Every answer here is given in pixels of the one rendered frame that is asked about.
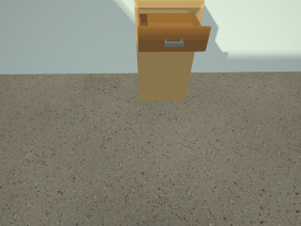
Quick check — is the handle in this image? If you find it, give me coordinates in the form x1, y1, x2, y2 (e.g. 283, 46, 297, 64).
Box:
165, 39, 184, 47

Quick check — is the cabinet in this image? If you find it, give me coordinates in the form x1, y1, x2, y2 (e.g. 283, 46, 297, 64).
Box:
134, 0, 205, 101

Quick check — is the drawer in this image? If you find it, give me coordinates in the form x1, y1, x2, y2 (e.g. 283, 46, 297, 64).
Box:
137, 13, 212, 52

